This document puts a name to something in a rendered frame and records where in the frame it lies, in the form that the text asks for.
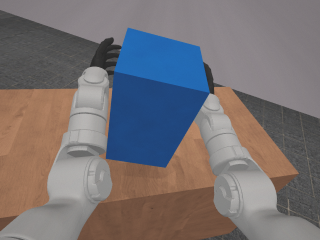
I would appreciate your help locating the carton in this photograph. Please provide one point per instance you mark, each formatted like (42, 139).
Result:
(159, 86)

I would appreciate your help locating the robot left upper arm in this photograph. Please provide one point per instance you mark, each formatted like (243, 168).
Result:
(75, 188)

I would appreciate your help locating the left robot forearm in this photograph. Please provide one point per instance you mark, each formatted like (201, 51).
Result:
(88, 117)

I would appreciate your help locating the left robot hand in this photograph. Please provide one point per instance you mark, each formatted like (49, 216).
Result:
(101, 55)

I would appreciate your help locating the right robot hand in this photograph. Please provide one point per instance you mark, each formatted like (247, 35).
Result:
(209, 77)

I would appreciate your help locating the right robot forearm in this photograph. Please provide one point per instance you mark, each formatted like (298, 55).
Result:
(224, 148)

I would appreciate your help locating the pedestal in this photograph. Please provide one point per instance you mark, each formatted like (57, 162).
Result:
(146, 202)

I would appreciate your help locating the robot right upper arm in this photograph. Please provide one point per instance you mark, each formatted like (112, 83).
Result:
(249, 199)

